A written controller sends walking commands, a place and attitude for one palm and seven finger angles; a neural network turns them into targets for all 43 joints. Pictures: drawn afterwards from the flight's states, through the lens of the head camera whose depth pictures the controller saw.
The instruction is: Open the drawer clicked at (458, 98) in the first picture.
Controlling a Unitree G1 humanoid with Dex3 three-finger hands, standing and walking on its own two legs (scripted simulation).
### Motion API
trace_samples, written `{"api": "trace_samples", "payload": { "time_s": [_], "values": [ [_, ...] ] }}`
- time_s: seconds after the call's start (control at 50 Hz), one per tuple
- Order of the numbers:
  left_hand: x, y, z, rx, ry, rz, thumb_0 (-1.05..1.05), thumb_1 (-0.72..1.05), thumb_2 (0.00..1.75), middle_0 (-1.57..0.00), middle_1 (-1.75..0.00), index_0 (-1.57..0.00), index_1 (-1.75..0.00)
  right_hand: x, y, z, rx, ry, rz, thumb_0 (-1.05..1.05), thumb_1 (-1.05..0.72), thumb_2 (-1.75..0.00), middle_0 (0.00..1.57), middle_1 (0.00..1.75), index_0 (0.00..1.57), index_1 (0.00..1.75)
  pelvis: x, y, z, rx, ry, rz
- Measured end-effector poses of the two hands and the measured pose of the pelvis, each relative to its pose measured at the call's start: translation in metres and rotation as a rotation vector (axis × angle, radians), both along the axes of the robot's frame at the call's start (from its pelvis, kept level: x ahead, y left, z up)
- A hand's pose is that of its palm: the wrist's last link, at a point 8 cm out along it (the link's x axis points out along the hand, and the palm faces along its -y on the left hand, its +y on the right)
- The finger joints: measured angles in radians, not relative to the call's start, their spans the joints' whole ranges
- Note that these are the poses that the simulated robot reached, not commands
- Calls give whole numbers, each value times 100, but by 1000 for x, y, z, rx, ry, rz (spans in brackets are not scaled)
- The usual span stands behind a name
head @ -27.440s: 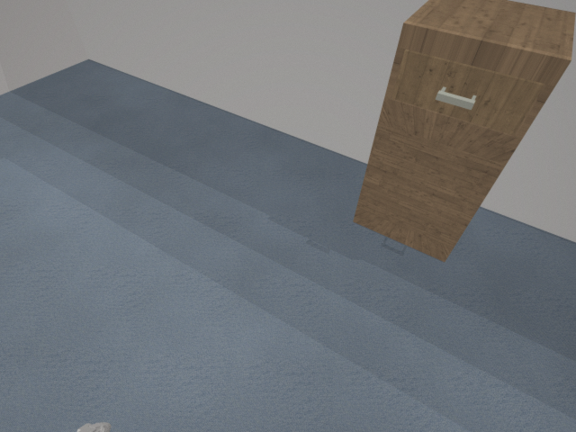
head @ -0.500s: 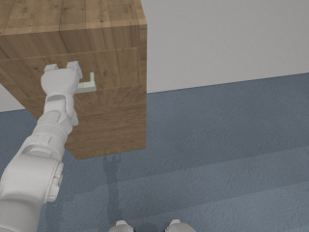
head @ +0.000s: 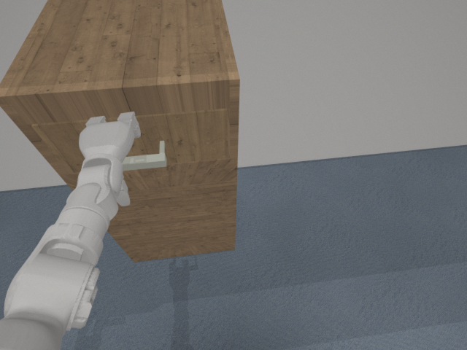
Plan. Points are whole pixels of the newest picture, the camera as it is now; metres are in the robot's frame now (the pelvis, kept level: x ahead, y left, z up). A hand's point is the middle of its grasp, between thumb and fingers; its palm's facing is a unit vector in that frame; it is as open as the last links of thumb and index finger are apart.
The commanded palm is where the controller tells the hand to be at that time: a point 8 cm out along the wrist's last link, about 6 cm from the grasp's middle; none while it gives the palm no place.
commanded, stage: re-aim the fingers above the handle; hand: left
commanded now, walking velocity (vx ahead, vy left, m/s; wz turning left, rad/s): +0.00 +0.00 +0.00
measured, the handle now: (141, 154) +0.52 +0.19 -0.02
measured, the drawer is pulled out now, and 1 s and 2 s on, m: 0.00 0.00 0.00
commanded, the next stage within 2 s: none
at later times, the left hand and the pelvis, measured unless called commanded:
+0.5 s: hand (125, 159) +0.46 +0.20 +0.04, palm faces -0.07 -0.05 -1.00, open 13.8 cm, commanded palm +0.44 +0.21 +0.10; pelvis +0.00 -0.01 +0.00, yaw +0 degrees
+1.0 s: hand (123, 160) +0.46 +0.20 +0.04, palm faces -0.04 -0.04 -1.00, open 13.8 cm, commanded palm +0.44 +0.21 +0.10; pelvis -0.01 +0.00 +0.00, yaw +0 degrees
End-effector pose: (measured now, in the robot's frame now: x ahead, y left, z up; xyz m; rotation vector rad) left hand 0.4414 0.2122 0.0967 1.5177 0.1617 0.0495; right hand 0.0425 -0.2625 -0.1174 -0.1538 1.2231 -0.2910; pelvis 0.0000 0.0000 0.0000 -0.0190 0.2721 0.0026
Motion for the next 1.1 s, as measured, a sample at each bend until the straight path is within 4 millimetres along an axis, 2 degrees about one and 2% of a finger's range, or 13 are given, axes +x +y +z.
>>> {"api": "trace_samples", "payload": {
  "time_s": [0.1,0.2,0.34,0.5,0.62,0.76,0.98,1.1],
  "values": [
    [-6,-3,-5,-2,-18,-36,0,-49,30,-32,-120,-32,-120,7,-5,0,-8,-5,14,1,-90,-90,20,30,21,30,0,-2,-1,1,1,6],
    [-6,-3,-5,12,-51,-20,0,-49,30,-32,-120,-32,-120,3,-8,-3,-8,9,16,1,-91,-90,20,30,21,30,-2,-4,-3,2,7,10],
    [1,2,-2,26,-23,37,0,-49,30,-32,-120,-32,-120,-14,-9,-4,-2,40,-12,1,-91,-90,20,30,21,30,-4,-7,-2,3,8,6],
    [3,-9,-3,0,-2,-22,0,-49,30,-32,-120,-32,-120,-36,-10,-3,-7,79,-41,1,-91,-90,20,30,21,30,-4,-8,-1,4,6,-2],
    [1,-5,-5,10,-34,-18,0,-49,30,-32,-120,-32,-120,-44,-11,-3,-9,83,-56,1,-91,-90,20,30,20,30,-6,-7,-2,5,14,-11],
    [-3,5,-3,28,-28,22,0,-49,30,-32,-120,-32,-120,-43,-9,-3,-7,74,-50,1,-91,-90,20,30,20,30,-8,-6,-2,2,10,-7],
    [-2,-9,-3,15,-30,-19,0,-49,30,-32,-120,-32,-120,-27,-5,-2,-12,25,-22,1,-91,-90,20,30,21,30,-12,-3,-3,2,5,0],
    [2,-8,-4,30,-30,-7,0,-49,30,-32,-120,-32,-120,-29,-3,-2,-9,24,-22,1,-91,-90,20,30,21,30,-12,-2,-4,0,18,-2]
  ]
}}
